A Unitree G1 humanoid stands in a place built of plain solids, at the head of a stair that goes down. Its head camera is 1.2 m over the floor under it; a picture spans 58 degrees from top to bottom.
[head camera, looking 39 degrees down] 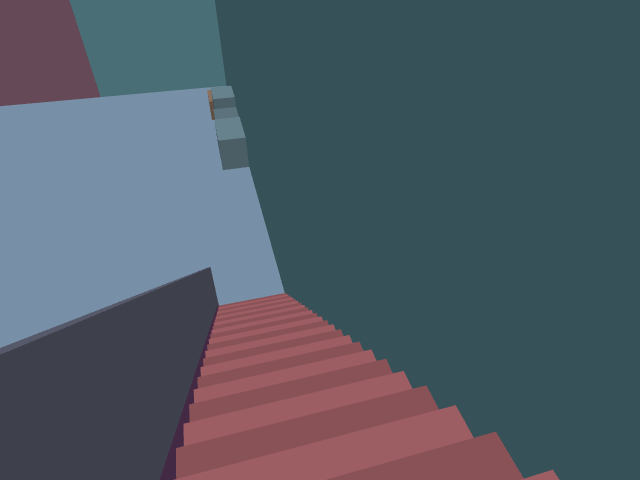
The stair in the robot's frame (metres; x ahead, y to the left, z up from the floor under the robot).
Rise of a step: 0.19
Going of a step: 0.23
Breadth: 1.25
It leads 15 degrees to the left of straight ahead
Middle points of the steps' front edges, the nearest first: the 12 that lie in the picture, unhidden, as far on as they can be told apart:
0.87 0.00 -0.58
1.09 0.06 -0.77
1.31 0.11 -0.97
1.53 0.17 -1.16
1.75 0.23 -1.35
1.98 0.29 -1.55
2.19 0.35 -1.74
2.41 0.41 -1.93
2.63 0.47 -2.13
2.85 0.53 -2.32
3.07 0.58 -2.51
3.29 0.64 -2.71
